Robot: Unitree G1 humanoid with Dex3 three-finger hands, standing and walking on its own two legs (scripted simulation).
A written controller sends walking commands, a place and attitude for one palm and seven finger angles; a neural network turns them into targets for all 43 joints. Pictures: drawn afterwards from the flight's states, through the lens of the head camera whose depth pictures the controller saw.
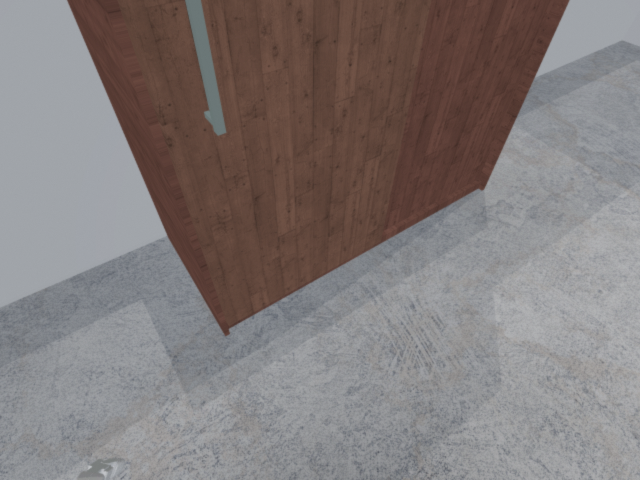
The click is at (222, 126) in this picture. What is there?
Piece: wardrobe's sliding door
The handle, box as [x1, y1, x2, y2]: [185, 0, 225, 135]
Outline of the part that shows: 185,0 209,109 205,111 204,114 205,117 212,124 214,131 218,135 225,132 225,128 200,0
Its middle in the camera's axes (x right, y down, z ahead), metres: -0.20 -0.32 +0.63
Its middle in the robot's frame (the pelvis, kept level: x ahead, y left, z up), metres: +0.71 +0.24 +0.20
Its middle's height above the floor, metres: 0.97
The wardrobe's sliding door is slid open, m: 0.00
